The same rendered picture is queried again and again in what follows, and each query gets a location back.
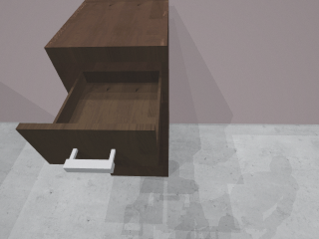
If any drawer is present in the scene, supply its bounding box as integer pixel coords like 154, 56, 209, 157
15, 70, 162, 166

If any handle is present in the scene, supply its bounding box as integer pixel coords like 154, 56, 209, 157
63, 148, 116, 173

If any cabinet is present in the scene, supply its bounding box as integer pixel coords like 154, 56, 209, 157
44, 0, 169, 177

